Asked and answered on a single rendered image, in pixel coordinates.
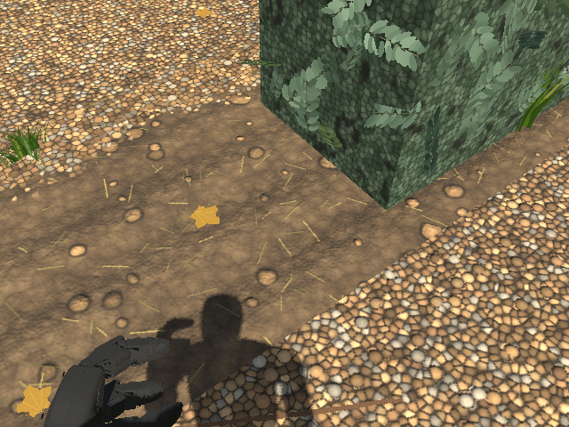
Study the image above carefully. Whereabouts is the robot left hand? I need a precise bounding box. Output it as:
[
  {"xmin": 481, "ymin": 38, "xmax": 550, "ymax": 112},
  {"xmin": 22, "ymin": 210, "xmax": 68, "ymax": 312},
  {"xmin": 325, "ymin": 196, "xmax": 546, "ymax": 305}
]
[{"xmin": 41, "ymin": 335, "xmax": 183, "ymax": 427}]

